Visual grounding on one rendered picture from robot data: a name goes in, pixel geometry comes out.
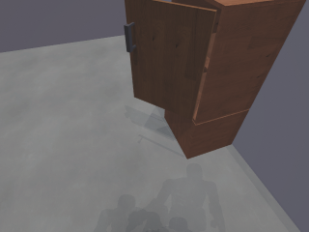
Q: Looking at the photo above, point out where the handle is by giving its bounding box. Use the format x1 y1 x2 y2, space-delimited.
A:
124 22 136 53

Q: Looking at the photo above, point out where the cupboard door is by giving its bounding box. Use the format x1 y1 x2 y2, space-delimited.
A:
125 0 217 120

